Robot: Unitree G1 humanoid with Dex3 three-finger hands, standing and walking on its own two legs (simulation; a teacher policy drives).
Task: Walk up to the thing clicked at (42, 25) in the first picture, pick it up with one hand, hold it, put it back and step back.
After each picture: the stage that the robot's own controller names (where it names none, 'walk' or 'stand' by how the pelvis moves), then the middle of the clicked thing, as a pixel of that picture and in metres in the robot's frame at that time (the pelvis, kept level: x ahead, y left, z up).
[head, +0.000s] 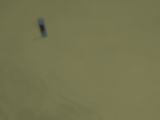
stand; (42, 28) +1.57 +0.52 -0.66
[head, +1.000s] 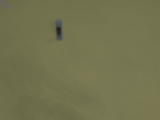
walk; (59, 30) +1.47 +0.23 -0.63
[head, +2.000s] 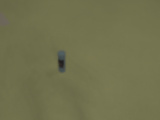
walk; (61, 62) +0.97 +0.17 -0.65
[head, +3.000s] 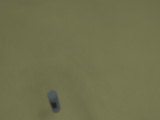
walk; (54, 102) +0.59 +0.22 -0.64
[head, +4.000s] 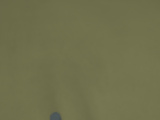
stand; out of the picture +0.41 +0.21 -0.64
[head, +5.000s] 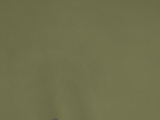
stand; out of the picture +0.39 +0.20 -0.66
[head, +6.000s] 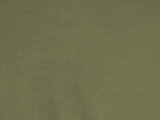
stand; out of the picture +0.37 +0.20 -0.66
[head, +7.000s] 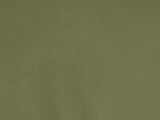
stand; out of the picture +0.37 +0.20 -0.66
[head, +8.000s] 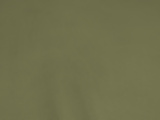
go down; out of the picture +0.37 +0.19 -0.66
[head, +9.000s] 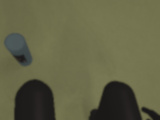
go down; (21, 52) +0.45 +0.25 -0.28
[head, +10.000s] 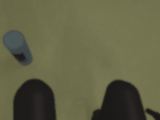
approach; (20, 51) +0.45 +0.26 -0.25
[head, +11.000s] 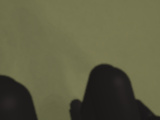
close in; out of the picture +0.42 +0.31 -0.16
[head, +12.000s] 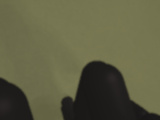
close; out of the picture +0.42 +0.31 -0.15
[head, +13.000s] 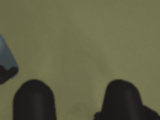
lift; (0, 60) +0.36 +0.27 -0.03
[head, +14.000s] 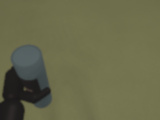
hold; (36, 82) +0.32 +0.16 +0.08
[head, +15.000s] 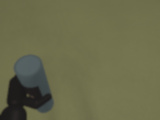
hold; (38, 88) +0.32 +0.16 +0.03
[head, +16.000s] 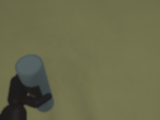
hold; (38, 87) +0.32 +0.16 +0.03
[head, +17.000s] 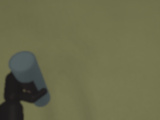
crouch; (33, 83) +0.34 +0.18 +0.00
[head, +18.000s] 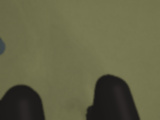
lower; out of the picture +0.48 +0.26 -0.05
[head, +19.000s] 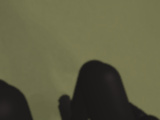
lower; out of the picture +0.43 +0.32 -0.16
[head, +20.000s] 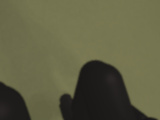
lower; out of the picture +0.43 +0.33 -0.16
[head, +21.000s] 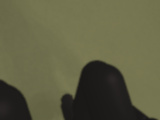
lower; out of the picture +0.42 +0.32 -0.16
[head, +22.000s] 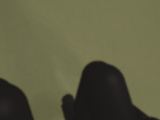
lower; out of the picture +0.41 +0.32 -0.16
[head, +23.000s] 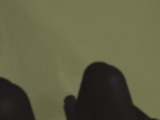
open; out of the picture +0.41 +0.31 -0.16
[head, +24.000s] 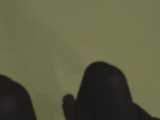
rise; out of the picture +0.41 +0.31 -0.16
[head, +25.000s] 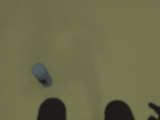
walk; (43, 76) +0.44 +0.23 -0.40
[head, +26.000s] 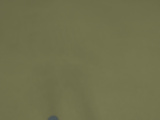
stand; out of the picture +0.39 +0.20 -0.60
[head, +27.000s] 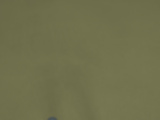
stand; out of the picture +0.38 +0.21 -0.60
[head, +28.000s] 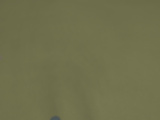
stand; out of the picture +0.39 +0.20 -0.63
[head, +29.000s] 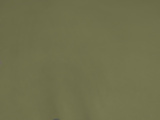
stand; out of the picture +0.39 +0.20 -0.66
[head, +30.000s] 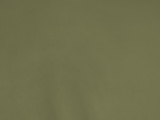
stand; out of the picture +0.37 +0.21 -0.66
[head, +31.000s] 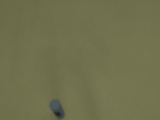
walk; (57, 110) +0.42 +0.23 -0.63
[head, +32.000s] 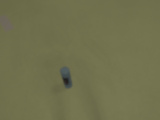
walk; (66, 78) +0.68 +0.18 -0.63
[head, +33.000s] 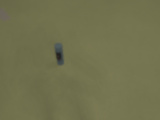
stand; (59, 54) +1.01 +0.25 -0.63
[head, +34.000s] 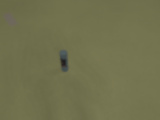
stand; (64, 61) +0.98 +0.20 -0.65
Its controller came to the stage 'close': yes
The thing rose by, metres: 0.67
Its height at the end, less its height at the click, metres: +0.00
